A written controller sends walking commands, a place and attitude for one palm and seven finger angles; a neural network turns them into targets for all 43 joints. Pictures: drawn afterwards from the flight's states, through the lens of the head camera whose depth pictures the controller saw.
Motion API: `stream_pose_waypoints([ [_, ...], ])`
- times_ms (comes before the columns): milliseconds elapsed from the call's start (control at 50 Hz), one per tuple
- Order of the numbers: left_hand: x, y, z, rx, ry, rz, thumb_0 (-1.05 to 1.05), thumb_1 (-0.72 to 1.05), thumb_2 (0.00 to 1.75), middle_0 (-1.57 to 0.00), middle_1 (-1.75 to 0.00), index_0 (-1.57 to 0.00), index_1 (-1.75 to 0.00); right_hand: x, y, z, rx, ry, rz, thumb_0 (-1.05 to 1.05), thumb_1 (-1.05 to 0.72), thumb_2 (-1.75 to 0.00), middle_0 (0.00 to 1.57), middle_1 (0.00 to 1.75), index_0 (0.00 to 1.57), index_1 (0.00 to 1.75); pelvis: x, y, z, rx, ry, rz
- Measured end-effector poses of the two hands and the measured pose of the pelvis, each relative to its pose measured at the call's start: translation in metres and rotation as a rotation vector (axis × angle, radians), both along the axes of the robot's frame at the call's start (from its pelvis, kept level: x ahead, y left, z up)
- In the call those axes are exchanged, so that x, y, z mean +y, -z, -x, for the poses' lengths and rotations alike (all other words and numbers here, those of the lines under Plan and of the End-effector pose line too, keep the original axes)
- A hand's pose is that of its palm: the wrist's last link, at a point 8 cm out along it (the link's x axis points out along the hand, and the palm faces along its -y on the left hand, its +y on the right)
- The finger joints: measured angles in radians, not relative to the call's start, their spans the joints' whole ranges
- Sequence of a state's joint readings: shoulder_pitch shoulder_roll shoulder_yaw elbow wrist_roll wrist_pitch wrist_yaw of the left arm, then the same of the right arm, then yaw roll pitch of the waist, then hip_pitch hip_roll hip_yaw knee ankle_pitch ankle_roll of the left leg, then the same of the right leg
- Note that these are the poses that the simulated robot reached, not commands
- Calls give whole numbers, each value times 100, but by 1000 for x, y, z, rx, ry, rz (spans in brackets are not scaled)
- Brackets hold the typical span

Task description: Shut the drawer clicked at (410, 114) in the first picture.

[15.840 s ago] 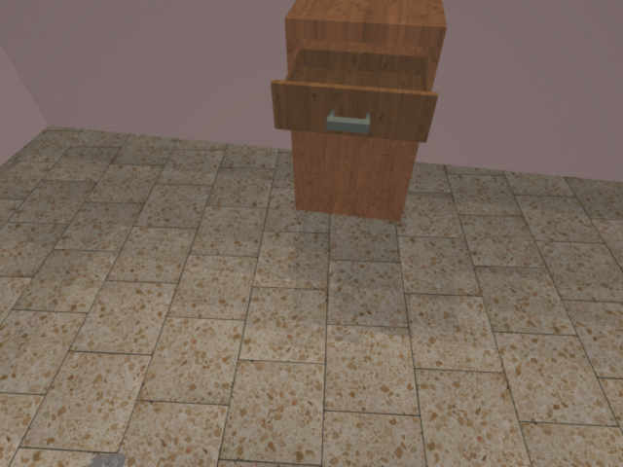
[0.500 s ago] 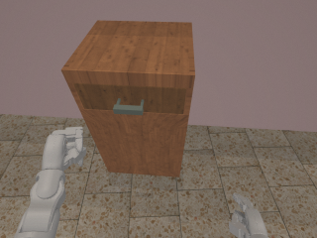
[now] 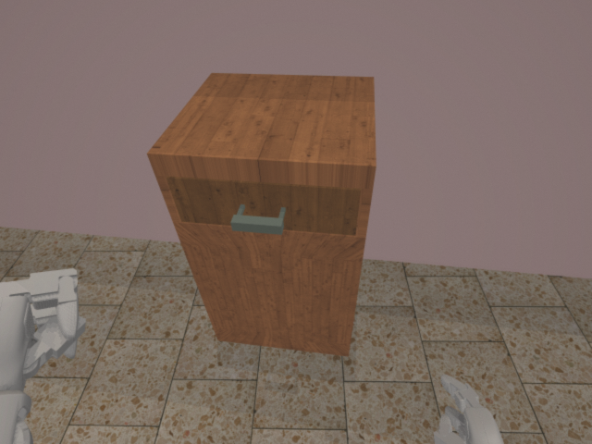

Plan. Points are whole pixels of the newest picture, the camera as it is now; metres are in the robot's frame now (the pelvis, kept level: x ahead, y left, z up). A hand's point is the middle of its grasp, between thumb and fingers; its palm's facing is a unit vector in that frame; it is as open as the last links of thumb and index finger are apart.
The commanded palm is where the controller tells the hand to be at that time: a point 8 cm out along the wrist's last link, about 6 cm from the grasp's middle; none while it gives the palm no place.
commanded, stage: draw the hand back to the body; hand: left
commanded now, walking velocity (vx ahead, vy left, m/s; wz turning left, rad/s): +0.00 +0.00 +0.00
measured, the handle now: (259, 217) +0.60 +0.17 -0.08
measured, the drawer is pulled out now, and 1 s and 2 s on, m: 0.00 0.00 0.00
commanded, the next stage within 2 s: step back with the hand held close in 0.10 s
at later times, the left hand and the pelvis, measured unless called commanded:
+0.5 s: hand (80, 339) +0.17 +0.25 +0.15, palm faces +0.31 -0.82 -0.49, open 3.2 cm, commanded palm +0.10 +0.29 +0.17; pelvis -0.03 +0.01 +0.00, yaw -1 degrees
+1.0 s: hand (34, 402) +0.10 +0.25 +0.16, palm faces +0.36 -0.79 -0.49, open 3.2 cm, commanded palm +0.04 +0.29 +0.17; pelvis -0.09 +0.01 -0.01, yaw +0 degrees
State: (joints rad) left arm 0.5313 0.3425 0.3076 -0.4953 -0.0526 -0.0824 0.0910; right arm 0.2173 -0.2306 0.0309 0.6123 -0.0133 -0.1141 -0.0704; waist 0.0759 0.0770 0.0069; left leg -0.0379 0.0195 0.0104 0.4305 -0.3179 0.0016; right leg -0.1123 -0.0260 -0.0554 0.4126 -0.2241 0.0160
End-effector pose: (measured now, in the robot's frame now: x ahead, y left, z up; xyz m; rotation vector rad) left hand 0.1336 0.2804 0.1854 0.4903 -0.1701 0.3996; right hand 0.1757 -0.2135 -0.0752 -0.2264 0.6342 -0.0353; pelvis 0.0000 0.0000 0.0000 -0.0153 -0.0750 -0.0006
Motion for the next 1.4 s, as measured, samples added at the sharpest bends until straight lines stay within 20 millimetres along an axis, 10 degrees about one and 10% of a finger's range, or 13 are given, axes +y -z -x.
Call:
stream_pose_waypoints([
  [480,4,12,2,56,85,-49,1,89,90,-140,-160,-141,-160,-20,2,45,85,124,47,2,-90,-89,20,30,21,30,11,-1,28,76,12,-8],
  [1400,3,4,110,-111,113,-170,1,88,90,-141,-160,-141,-160,-24,8,147,65,155,71,2,-90,-89,20,30,21,30,4,16,131,86,-48,23],
])
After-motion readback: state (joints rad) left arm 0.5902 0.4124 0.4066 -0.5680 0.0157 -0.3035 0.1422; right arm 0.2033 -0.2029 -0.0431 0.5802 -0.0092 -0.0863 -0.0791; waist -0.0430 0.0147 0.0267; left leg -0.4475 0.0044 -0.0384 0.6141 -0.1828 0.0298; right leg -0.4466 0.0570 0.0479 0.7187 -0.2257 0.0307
